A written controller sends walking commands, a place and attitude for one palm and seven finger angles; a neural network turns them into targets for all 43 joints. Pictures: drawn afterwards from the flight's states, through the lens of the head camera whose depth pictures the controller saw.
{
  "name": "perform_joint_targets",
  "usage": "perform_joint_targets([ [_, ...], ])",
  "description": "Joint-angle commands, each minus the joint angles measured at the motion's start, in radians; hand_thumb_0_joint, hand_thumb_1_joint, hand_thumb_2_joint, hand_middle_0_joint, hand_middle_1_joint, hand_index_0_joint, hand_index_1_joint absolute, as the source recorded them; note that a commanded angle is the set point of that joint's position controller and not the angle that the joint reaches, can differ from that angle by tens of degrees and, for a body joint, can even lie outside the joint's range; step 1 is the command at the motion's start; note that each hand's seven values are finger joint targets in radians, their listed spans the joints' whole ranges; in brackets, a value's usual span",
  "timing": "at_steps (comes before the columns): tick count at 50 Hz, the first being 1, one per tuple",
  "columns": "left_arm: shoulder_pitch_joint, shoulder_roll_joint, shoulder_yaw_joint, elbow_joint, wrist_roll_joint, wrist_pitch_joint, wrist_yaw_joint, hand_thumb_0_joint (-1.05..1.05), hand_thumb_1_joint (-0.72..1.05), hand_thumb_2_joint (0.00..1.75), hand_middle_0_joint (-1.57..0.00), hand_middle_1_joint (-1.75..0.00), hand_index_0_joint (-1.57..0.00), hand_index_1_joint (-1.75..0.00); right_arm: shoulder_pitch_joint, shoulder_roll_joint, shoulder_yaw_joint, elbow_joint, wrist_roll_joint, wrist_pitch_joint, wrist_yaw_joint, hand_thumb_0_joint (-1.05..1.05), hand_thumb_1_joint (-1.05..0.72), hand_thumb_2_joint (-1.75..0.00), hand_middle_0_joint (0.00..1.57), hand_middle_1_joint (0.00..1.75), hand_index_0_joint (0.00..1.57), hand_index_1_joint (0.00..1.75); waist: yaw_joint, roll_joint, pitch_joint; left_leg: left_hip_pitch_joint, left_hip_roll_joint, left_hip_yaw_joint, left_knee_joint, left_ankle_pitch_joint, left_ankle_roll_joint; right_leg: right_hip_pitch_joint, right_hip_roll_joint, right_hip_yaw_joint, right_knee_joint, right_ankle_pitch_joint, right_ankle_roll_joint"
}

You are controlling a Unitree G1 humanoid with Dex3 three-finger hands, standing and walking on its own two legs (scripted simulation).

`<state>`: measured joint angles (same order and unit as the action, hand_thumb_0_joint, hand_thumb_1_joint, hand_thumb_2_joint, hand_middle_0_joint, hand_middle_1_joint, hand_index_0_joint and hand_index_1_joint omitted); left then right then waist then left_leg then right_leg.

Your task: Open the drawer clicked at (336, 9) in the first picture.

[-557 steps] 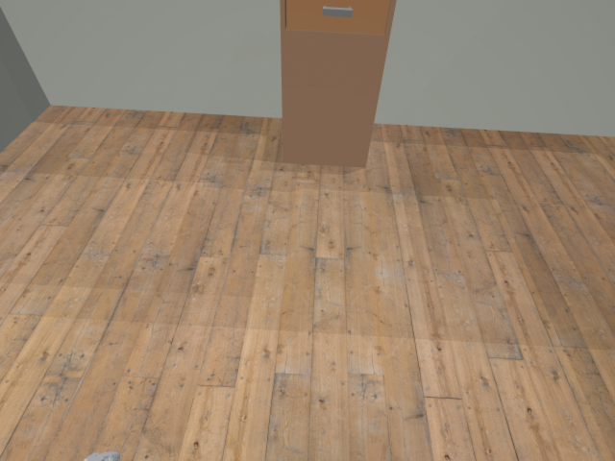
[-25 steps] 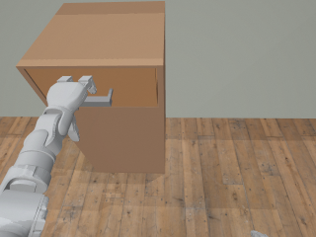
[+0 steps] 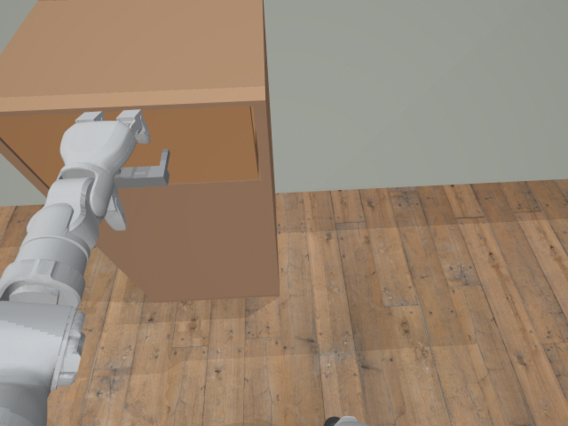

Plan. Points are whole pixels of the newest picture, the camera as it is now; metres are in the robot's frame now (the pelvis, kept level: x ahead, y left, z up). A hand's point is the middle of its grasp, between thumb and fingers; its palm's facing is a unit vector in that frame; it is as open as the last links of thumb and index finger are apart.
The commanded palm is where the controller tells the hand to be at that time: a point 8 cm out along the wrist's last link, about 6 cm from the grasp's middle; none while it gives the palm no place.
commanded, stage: move the hooked fingers above the handle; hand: left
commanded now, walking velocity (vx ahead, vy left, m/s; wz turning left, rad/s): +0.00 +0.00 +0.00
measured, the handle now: (134, 166) +0.52 +0.25 +0.02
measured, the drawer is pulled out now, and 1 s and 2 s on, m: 0.00 0.00 0.00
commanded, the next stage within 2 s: lower the fingers behind the handle in 0.68 s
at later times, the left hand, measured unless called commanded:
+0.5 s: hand (102, 178) +0.45 +0.26 +0.07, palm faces -0.03 -0.01 -1.00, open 13.8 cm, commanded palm +0.44 +0.26 +0.14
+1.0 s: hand (117, 178) +0.46 +0.25 +0.06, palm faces -0.04 -0.01 -1.00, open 13.8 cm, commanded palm +0.44 +0.26 +0.12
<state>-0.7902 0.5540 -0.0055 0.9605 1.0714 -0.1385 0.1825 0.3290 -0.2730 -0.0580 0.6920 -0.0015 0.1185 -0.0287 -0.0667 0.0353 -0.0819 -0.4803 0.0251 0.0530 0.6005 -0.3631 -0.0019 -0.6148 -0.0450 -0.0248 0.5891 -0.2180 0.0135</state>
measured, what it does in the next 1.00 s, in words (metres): stands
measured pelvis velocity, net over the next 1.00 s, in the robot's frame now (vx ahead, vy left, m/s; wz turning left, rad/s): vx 0.00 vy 0.00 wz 0.00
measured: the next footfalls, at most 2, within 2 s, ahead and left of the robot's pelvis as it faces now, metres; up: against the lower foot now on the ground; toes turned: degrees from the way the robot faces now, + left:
none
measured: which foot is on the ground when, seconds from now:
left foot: down 0.00-1.00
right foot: down 0.00-1.00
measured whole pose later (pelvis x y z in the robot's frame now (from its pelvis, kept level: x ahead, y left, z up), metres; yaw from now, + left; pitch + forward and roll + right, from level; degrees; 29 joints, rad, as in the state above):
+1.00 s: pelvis +0.00 +0.00 +0.00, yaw +0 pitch +14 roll +0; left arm -0.75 0.54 0.00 0.96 1.08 -0.15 0.22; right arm 0.33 -0.27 -0.06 0.70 -0.01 0.13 -0.02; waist -0.06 0.04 -0.09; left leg -0.50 0.02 0.05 0.63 -0.38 0.00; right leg -0.63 -0.04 -0.02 0.61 -0.23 0.02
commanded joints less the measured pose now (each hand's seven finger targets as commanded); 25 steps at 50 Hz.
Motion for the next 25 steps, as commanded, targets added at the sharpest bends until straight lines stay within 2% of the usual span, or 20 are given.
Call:
perform_joint_targets([
  [1, -0.427, 0.329, 0.127, -0.188, -0.01, -0.003, 0.054, 0.0, -0.5, 0.3, -0.3, -1.2, -0.3, -1.2, 0.087, -0.15, -0.052, -0.077, -0.006, -0.023, -0.012, 0.0, -0.9, -0.9, 0.2, 0.3, 0.2, 0.3, 0.018, 0.007, -0.443, 0.051, -0.053, -0.002, -0.043, 0.441, 0.036, 0.377, 0.055, 0.002, 0.01, 0.339, -0.047],
  [2, -0.421, 0.333, 0.131, -0.198, -0.011, -0.002, 0.054, 0.0, -0.5, 0.3, -0.3, -1.2, -0.3, -1.2, 0.084, -0.15, -0.051, -0.078, -0.007, -0.022, -0.01, 0.0, -0.9, -0.9, 0.2, 0.3, 0.2, 0.3, 0.023, 0.02, -0.447, 0.052, -0.052, -0.001, -0.043, 0.461, 0.036, 0.381, 0.055, 0.002, 0.013, 0.356, -0.048],
  [4, -0.387, 0.341, 0.142, -0.202, -0.013, -0.001, 0.051, 0.0, -0.5, 0.3, -0.3, -1.2, -0.3, -1.2, 0.083, -0.15, -0.052, -0.084, -0.006, -0.017, -0.008, 0.0, -0.9, -0.9, 0.2, 0.3, 0.2, 0.3, 0.033, 0.004, -0.464, 0.039, -0.051, 0.003, -0.043, 0.484, 0.036, 0.412, 0.053, 0.003, 0.018, 0.387, -0.046],
  [6, -0.327, 0.341, 0.148, -0.197, -0.017, 0.007, 0.044, 0.0, -0.5, 0.3, -0.3, -1.2, -0.3, -1.2, 0.068, -0.152, -0.051, -0.09, -0.002, -0.012, -0.004, 0.0, -0.9, -0.9, 0.2, 0.3, 0.2, 0.3, 0.045, 0.007, -0.428, 0.028, -0.048, 0.009, -0.051, 0.479, 0.036, 0.41, 0.054, 0.001, 0.012, 0.385, -0.047],
  [8, -0.311, 0.328, 0.143, -0.201, -0.023, 0.006, 0.037, 0.0, -0.5, 0.3, -0.3, -1.2, -0.3, -1.2, 0.061, -0.154, -0.051, -0.097, 0.002, -0.009, -0.006, 0.0, -0.9, -0.9, 0.2, 0.3, 0.2, 0.3, 0.036, -0.027, -0.412, 0.019, -0.048, 0.01, -0.057, 0.457, 0.04, 0.411, 0.056, 0.001, 0.002, 0.371, -0.045],
  [9, -0.342, 0.315, 0.121, -0.224, -0.023, 0.002, 0.037, 0.0, -0.5, 0.3, -0.3, -1.2, -0.3, -1.2, 0.061, -0.155, -0.052, -0.096, 0.003, -0.01, -0.008, 0.0, -0.9, -0.9, 0.2, 0.3, 0.2, 0.3, 0.025, -0.015, -0.4, 0.031, -0.046, 0.01, -0.061, 0.431, 0.04, 0.392, 0.054, 0.001, -0.006, 0.349, -0.042],
  [10, -0.321, 0.321, 0.132, -0.234, -0.022, -0.002, 0.036, 0.0, -0.5, 0.3, -0.3, -1.2, -0.3, -1.2, 0.06, -0.153, -0.055, -0.098, 0.004, -0.012, -0.008, 0.0, -0.9, -0.9, 0.2, 0.3, 0.2, 0.3, 0.038, 0.0, -0.402, 0.039, -0.046, 0.008, -0.063, 0.443, 0.039, 0.393, 0.056, 0.0, -0.003, 0.346, -0.046],
  [12, -0.335, 0.32, 0.133, -0.291, -0.028, -0.019, 0.034, 0.0, -0.5, 0.3, -0.3, -1.2, -0.3, -1.2, 0.061, -0.151, -0.058, -0.102, 0.002, -0.014, -0.009, 0.0, -0.9, -0.9, 0.2, 0.3, 0.2, 0.3, 0.035, 0.019, -0.427, 0.074, -0.045, 0.005, -0.059, 0.471, 0.04, 0.397, 0.056, 0.001, -0.006, 0.357, -0.046],
  [13, -0.336, 0.318, 0.137, -0.302, -0.032, -0.027, 0.033, 0.0, -0.5, 0.3, -0.3, -1.2, -0.3, -1.2, 0.059, -0.152, -0.059, -0.1, 0.002, -0.012, -0.012, 0.0, -0.9, -0.9, 0.2, 0.3, 0.2, 0.3, 0.025, 0.001, -0.435, 0.085, -0.043, 0.0, -0.053, 0.487, 0.041, 0.394, 0.058, -0.002, -0.004, 0.36, -0.046],
  [16, -0.369, 0.247, 0.076, -0.32, -0.033, -0.034, 0.041, 0.0, -0.5, 0.3, -0.3, -1.2, -0.3, -1.2, 0.059, -0.144, -0.062, -0.09, 0.002, -0.016, -0.009, 0.0, -0.9, -0.9, 0.2, 0.3, 0.2, 0.3, 0.009, 0.035, -0.388, 0.12, -0.042, -0.009, -0.055, 0.467, 0.034, 0.33, 0.059, -0.01, -0.018, 0.311, -0.046],
  [17, -0.366, 0.266, 0.095, -0.314, -0.034, -0.034, 0.046, 0.0, -0.5, 0.3, -0.3, -1.2, -0.3, -1.2, 0.059, -0.146, -0.062, -0.086, 0.001, -0.017, -0.01, 0.0, -0.9, -0.9, 0.2, 0.3, 0.2, 0.3, 0.013, 0.034, -0.388, 0.124, -0.042, -0.011, -0.056, 0.461, 0.034, 0.33, 0.059, -0.01, -0.018, 0.3, -0.047],
  [18, -0.394, 0.269, 0.091, -0.326, -0.032, -0.037, 0.049, 0.0, -0.5, 0.3, -0.3, -1.2, -0.3, -1.2, 0.057, -0.148, -0.061, -0.084, 0.001, -0.017, -0.013, 0.0, -0.9, -0.9, 0.2, 0.3, 0.2, 0.3, 0.003, 0.023, -0.4, 0.131, -0.043, -0.013, -0.052, 0.466, 0.034, 0.332, 0.06, -0.01, -0.017, 0.301, -0.047],
  [19, -0.392, 0.263, 0.085, -0.314, -0.033, -0.032, 0.054, 0.0, -0.5, 0.3, -0.3, -1.2, -0.3, -1.2, 0.053, -0.144, -0.059, -0.084, 0.0, -0.018, -0.012, 0.0, -0.9, -0.9, 0.2, 0.3, 0.2, 0.3, 0.007, 0.038, -0.393, 0.127, -0.046, -0.014, -0.056, 0.444, 0.033, 0.327, 0.058, -0.01, -0.02, 0.286, -0.047],
  [20, -0.405, 0.272, 0.087, -0.283, -0.027, -0.023, 0.059, 0.0, -0.5, 0.3, -0.3, -1.2, -0.3, -1.2, 0.05, -0.145, -0.054, -0.077, 0.001, -0.018, -0.014, 0.0, -0.9, -0.9, 0.2, 0.3, 0.2, 0.3, 0.002, 0.03, -0.361, 0.108, -0.048, -0.012, -0.059, 0.412, 0.032, 0.318, 0.057, -0.011, -0.022, 0.27, -0.048],
  [21, -0.43, 0.249, 0.06, -0.259, -0.024, -0.013, 0.061, 0.0, -0.5, 0.3, -0.3, -1.2, -0.3, -1.2, 0.049, -0.144, -0.051, -0.073, 0.003, -0.019, -0.015, 0.0, -0.9, -0.9, 0.2, 0.3, 0.2, 0.3, -0.012, 0.023, -0.335, 0.098, -0.049, -0.015, -0.062, 0.385, 0.032, 0.298, 0.057, -0.014, -0.026, 0.252, -0.048],
  [22, -0.436, 0.262, 0.07, -0.236, -0.023, -0.005, 0.063, 0.0, -0.5, 0.3, -0.3, -1.2, -0.3, -1.2, 0.052, -0.147, -0.049, -0.069, 0.004, -0.021, -0.015, 0.0, -0.9, -0.9, 0.2, 0.3, 0.2, 0.3, -0.009, 0.008, -0.322, 0.087, -0.049, -0.017, -0.068, 0.369, 0.032, 0.297, 0.055, -0.017, -0.029, 0.237, -0.048],
  [23, -0.454, 0.289, 0.088, -0.237, -0.021, -0.005, 0.063, 0.0, -0.5, 0.3, -0.3, -1.2, -0.3, -1.2, 0.049, -0.151, -0.046, -0.071, 0.002, -0.022, -0.018, 0.0, -0.9, -0.9, 0.2, 0.3, 0.2, 0.3, -0.008, 0.002, -0.34, 0.088, -0.05, -0.015, -0.067, 0.37, 0.034, 0.315, 0.055, -0.011, -0.03, 0.241, -0.048],
  [25, -0.469, 0.287, 0.077, -0.241, -0.013, -0.001, 0.058, 0.0, -0.5, 0.3, -0.3, -1.2, -0.3, -1.2, 0.048, -0.144, -0.044, -0.078, 0.0, -0.024, -0.018, 0.0, -0.9, -0.9, 0.2, 0.3, 0.2, 0.3, 0.001, 0.041, -0.386, 0.097, -0.054, -0.014, -0.062, 0.395, 0.031, 0.333, 0.052, -0.01, -0.017, 0.267, -0.049],
])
